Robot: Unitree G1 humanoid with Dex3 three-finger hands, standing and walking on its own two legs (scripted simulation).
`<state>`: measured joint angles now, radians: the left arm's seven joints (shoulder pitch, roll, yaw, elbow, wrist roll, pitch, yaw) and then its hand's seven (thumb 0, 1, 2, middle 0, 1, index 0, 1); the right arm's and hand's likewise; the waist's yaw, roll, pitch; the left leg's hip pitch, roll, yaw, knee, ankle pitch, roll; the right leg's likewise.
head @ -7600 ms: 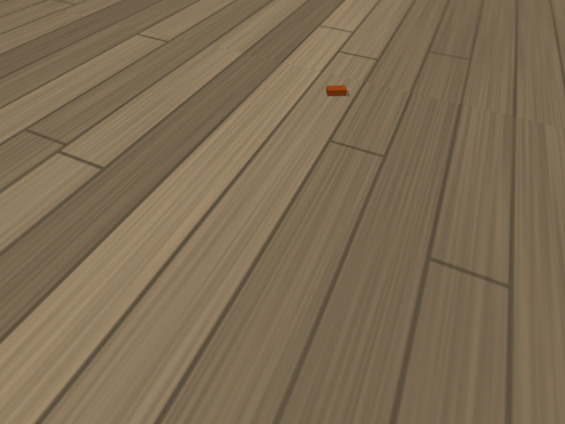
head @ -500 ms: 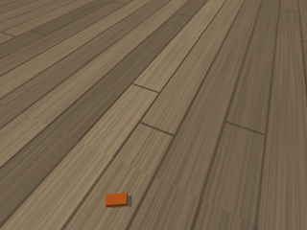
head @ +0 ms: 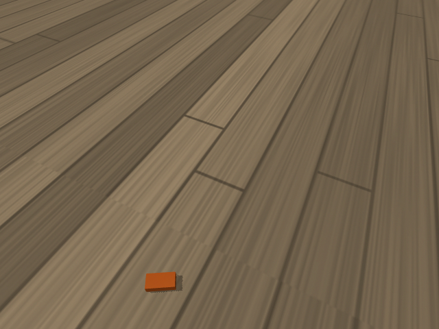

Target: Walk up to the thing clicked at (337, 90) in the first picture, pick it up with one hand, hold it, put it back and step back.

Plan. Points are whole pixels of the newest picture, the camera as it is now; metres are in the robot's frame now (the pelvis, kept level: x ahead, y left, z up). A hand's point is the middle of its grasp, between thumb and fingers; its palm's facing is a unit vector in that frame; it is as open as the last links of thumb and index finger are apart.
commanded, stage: stand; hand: left
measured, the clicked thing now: (161, 281) +0.45 +0.23 -0.76
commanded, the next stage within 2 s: none
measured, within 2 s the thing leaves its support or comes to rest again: neither
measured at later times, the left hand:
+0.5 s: hand out of the picture +0.06 +0.25 -0.16, palm faces -0.03 -0.94 -0.35, open 7.4 cm
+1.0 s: hand out of the picture +0.07 +0.24 -0.16, palm faces -0.02 -0.94 -0.34, open 7.4 cm
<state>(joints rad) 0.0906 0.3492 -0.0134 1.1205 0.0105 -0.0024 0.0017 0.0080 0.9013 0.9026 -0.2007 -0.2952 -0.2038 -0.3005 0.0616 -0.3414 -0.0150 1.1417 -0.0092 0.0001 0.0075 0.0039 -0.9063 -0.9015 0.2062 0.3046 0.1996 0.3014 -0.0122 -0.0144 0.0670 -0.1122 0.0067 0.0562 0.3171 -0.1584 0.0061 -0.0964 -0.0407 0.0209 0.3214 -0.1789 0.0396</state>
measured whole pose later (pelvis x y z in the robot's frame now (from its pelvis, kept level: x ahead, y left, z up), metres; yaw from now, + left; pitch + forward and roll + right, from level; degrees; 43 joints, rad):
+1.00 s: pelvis +0.00 -0.01 +0.00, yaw +1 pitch -3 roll +0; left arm 0.11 0.35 -0.01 1.12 0.01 0.00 0.00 0.01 0.90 0.90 -0.20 -0.30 -0.20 -0.30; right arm 0.10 -0.35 0.00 1.14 -0.01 -0.01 0.01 0.00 -0.91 -0.90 0.21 0.30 0.20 0.30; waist -0.01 0.00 0.05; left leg -0.12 0.02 0.04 0.32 -0.16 -0.01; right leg -0.09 -0.03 0.00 0.32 -0.18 0.02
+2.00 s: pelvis +0.01 -0.01 +0.00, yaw +1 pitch -2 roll +0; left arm 0.13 0.36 -0.01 1.12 0.01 0.00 0.00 0.01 0.90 0.90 -0.20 -0.30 -0.20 -0.30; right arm 0.11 -0.35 0.00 1.13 -0.01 -0.01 0.00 0.00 -0.91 -0.90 0.21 0.30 0.20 0.30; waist 0.00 0.00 0.05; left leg -0.11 0.02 0.03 0.31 -0.16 -0.01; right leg -0.09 -0.03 0.00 0.32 -0.19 0.02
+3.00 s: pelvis +0.01 -0.01 +0.00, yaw +1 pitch -2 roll +0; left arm 0.12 0.35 -0.01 1.11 0.01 0.00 0.00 0.01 0.90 0.90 -0.20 -0.30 -0.20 -0.30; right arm 0.11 -0.35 0.00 1.12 -0.01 -0.01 0.00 0.00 -0.91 -0.90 0.21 0.30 0.20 0.30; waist 0.00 0.00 0.05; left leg -0.10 0.02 0.03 0.31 -0.17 -0.01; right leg -0.08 -0.03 0.00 0.31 -0.20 0.02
